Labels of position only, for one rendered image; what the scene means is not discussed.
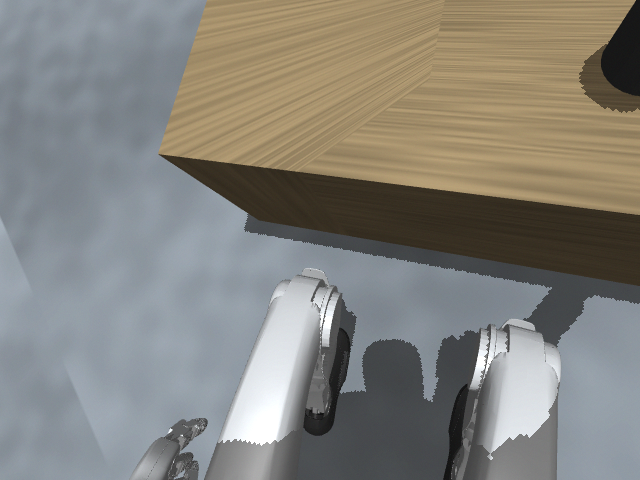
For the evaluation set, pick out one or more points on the left robot foot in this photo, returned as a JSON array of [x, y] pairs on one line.
[[319, 424]]

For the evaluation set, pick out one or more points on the left robot hand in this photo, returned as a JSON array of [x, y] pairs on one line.
[[162, 460]]

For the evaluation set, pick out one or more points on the bottle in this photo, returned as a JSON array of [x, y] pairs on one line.
[[620, 61]]

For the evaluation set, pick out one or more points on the right robot foot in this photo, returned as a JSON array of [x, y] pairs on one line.
[[455, 432]]

